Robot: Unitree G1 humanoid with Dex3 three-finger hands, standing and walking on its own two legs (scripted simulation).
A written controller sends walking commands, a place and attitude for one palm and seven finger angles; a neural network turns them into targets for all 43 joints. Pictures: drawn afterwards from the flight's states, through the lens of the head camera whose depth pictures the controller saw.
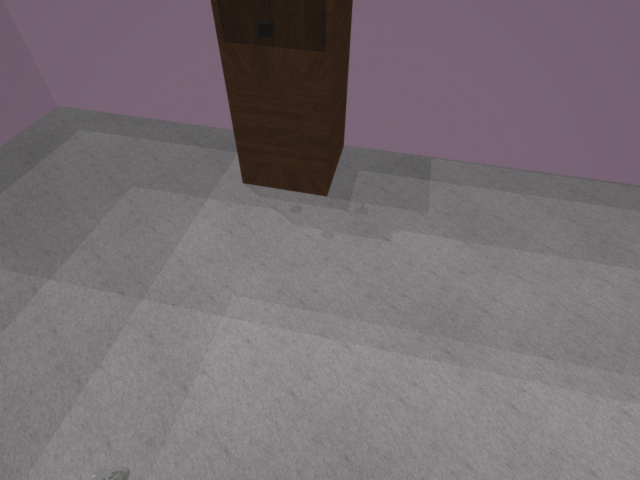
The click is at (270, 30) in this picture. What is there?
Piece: drawer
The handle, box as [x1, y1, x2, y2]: [257, 19, 273, 37]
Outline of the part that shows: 261,19 257,23 258,35 270,37 273,33 272,20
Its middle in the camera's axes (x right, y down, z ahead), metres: -0.19 -0.74 +1.34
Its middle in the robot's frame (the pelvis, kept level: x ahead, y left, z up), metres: +1.50 +0.26 +0.00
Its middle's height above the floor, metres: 0.77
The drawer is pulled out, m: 0.00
